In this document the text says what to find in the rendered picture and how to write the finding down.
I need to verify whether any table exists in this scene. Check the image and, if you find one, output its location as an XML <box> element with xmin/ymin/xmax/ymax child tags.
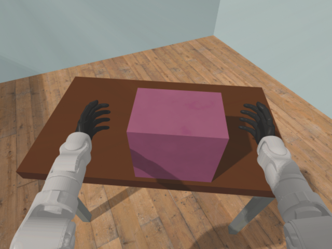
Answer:
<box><xmin>16</xmin><ymin>76</ymin><xmax>282</xmax><ymax>234</ymax></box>

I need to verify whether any carton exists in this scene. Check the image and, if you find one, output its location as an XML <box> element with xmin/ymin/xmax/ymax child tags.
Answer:
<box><xmin>127</xmin><ymin>88</ymin><xmax>229</xmax><ymax>183</ymax></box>

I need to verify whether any robot left upper arm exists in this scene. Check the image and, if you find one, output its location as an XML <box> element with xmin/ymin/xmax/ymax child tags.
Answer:
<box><xmin>14</xmin><ymin>217</ymin><xmax>76</xmax><ymax>249</ymax></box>

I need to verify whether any right robot hand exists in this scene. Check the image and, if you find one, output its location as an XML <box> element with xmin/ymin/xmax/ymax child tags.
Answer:
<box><xmin>238</xmin><ymin>102</ymin><xmax>275</xmax><ymax>145</ymax></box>

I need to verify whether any robot right upper arm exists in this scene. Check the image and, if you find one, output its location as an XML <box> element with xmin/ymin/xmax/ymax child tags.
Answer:
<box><xmin>283</xmin><ymin>216</ymin><xmax>332</xmax><ymax>249</ymax></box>

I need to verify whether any left robot forearm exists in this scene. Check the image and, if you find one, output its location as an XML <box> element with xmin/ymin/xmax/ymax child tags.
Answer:
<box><xmin>9</xmin><ymin>132</ymin><xmax>92</xmax><ymax>249</ymax></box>

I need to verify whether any right robot forearm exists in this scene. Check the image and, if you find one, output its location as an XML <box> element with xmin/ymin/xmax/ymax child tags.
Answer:
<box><xmin>257</xmin><ymin>136</ymin><xmax>332</xmax><ymax>223</ymax></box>

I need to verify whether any left robot hand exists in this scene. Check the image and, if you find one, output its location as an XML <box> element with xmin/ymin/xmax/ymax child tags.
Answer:
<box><xmin>75</xmin><ymin>100</ymin><xmax>110</xmax><ymax>140</ymax></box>

